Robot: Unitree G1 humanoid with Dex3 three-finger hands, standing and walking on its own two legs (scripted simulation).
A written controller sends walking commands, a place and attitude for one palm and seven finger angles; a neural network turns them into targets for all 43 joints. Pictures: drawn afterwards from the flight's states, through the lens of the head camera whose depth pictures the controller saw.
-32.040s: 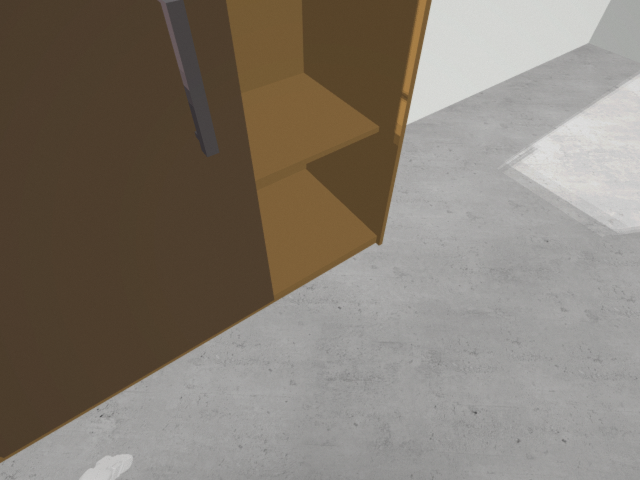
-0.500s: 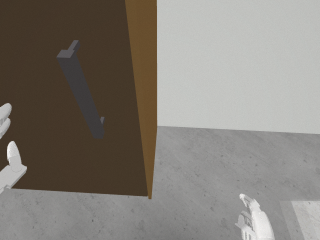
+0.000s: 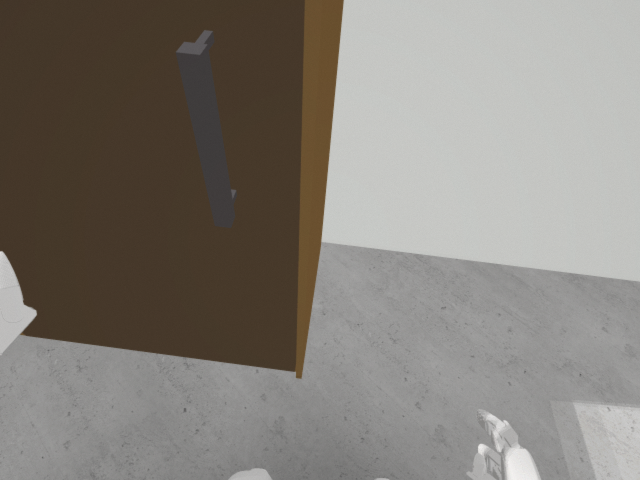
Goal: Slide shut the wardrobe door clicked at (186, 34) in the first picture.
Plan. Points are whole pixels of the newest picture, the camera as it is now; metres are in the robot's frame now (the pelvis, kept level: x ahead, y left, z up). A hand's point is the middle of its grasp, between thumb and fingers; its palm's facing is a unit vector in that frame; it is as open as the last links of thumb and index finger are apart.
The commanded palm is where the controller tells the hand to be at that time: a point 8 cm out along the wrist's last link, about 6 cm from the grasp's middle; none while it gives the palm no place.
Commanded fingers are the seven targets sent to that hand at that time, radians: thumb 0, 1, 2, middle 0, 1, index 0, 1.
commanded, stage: step back with the hand held close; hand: left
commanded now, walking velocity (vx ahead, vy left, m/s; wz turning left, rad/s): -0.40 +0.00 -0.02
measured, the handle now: (216, 141) +0.49 +0.18 +0.15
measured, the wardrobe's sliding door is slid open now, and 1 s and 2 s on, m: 0.00 0.00 0.00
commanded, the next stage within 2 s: stop stepping back and stand still in 0.44 s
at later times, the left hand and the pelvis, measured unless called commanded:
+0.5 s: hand out of the picture +0.12 +0.25 +0.20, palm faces +0.41 -0.81 -0.41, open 7.4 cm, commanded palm +0.06 +0.29 +0.20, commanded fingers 0.00 0.90 0.90 -0.20 -0.30 -0.20 -0.30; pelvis -0.10 +0.01 +0.00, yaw -5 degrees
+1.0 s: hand out of the picture +0.00 +0.27 +0.20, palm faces +0.44 -0.82 -0.37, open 7.4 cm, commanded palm -0.03 +0.30 +0.20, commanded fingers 0.00 0.90 0.90 -0.20 -0.30 -0.20 -0.30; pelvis -0.21 +0.02 +0.02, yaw -7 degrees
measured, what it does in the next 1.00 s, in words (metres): walks backwards: right foot, then left foot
